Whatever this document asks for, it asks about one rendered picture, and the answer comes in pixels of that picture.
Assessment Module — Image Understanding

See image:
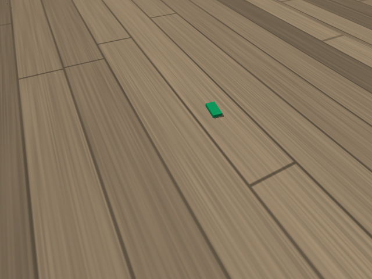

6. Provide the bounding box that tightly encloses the small box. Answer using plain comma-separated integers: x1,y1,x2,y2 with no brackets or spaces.
205,102,222,118

